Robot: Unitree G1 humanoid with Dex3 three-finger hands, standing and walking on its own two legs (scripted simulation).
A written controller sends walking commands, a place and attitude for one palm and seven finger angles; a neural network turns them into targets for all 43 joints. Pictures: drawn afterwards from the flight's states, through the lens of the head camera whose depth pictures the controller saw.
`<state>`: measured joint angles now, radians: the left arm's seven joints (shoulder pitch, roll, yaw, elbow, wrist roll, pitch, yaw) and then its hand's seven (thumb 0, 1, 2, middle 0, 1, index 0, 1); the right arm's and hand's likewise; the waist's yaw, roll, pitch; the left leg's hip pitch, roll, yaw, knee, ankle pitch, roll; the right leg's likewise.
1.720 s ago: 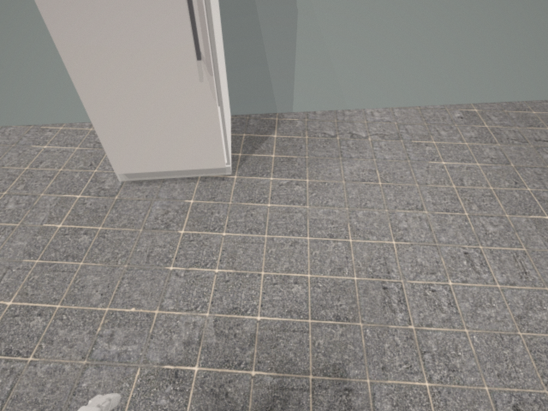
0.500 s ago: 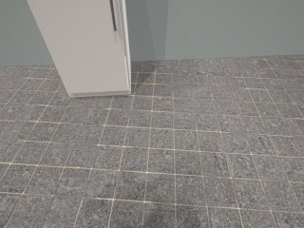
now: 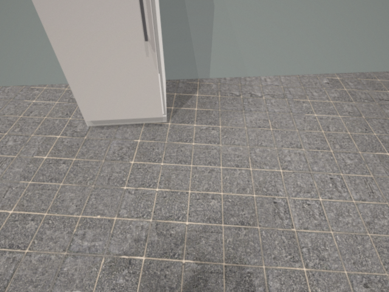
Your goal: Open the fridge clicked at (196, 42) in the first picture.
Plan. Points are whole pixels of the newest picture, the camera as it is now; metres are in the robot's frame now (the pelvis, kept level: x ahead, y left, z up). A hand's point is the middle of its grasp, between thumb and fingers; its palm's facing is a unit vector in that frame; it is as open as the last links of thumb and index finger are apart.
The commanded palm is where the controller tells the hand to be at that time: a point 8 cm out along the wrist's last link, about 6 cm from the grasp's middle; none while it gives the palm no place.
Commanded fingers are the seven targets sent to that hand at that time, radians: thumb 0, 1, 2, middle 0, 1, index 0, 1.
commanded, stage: walk to a spot facing it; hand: right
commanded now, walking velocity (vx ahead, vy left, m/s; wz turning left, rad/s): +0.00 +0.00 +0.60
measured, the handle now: (142, 5) +1.35 +0.33 +0.08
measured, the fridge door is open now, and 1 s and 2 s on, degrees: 0 0 0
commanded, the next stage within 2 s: none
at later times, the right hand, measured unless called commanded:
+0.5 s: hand out of the picture +0.03 -0.14 -0.16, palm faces -0.17 +0.96 -0.22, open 7.3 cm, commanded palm none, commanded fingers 0.00 -0.90 -0.90 0.20 0.30 0.20 0.30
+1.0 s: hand (263, 242) +0.30 -0.18 -0.20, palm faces -0.42 +0.89 -0.17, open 7.3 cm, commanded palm none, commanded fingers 0.00 -0.90 -0.90 0.20 0.30 0.20 0.30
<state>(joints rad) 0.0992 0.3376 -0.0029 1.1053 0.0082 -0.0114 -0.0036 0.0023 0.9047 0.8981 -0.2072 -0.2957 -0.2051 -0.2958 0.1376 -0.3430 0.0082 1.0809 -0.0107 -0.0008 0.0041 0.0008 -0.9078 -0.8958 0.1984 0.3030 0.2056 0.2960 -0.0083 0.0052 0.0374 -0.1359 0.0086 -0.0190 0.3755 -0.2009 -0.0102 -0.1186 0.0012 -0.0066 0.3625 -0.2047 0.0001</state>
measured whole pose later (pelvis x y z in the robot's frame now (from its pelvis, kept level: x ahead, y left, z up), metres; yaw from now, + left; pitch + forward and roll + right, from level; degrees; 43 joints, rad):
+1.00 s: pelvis +0.23 +0.00 -0.02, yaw +31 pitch -2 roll +2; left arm 0.15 0.14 0.01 0.91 0.02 -0.07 0.00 0.00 0.91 0.90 -0.21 -0.30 -0.20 -0.30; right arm 0.38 -0.24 -0.08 1.04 -0.03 0.00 0.01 0.00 -0.91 -0.90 0.20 0.30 0.20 0.30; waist -0.04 0.06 0.05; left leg -0.36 -0.02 -0.06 1.20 -0.39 0.02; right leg -0.30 -0.05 -0.17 0.62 -0.29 -0.07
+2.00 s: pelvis +0.64 +0.16 -0.02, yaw +64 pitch +0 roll +1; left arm 0.12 0.19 0.02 0.88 0.04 -0.08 -0.01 0.00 0.92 0.90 -0.20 -0.29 -0.20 -0.30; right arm 0.33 -0.25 -0.10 1.02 -0.01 0.00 0.02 0.00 -0.91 -0.90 0.19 0.30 0.20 0.30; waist -0.05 0.04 0.07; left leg -0.37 0.01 -0.04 1.17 -0.51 -0.01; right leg -0.33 -0.17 -0.18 0.65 -0.30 0.04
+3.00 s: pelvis +0.76 +0.27 +0.00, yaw +99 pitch +0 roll +3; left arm 0.22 0.16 0.03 0.90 0.02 0.01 0.02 0.00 0.90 0.90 -0.21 -0.30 -0.20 -0.30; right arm 0.23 -0.27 -0.11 0.93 -0.02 0.09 0.03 0.00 -0.91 -0.90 0.19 0.30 0.20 0.30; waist -0.01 0.03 0.07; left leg -0.50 0.04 -0.01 1.14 -0.38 -0.10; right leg -0.18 -0.12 -0.23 0.48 -0.28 -0.02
